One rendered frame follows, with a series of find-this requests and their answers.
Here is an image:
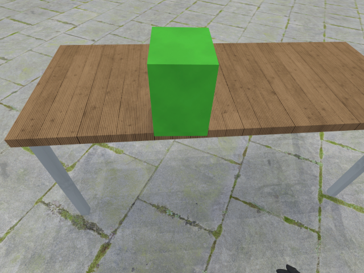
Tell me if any carton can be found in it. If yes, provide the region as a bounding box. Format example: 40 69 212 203
147 27 219 136

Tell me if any table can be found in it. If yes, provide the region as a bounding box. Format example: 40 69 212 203
4 42 364 216

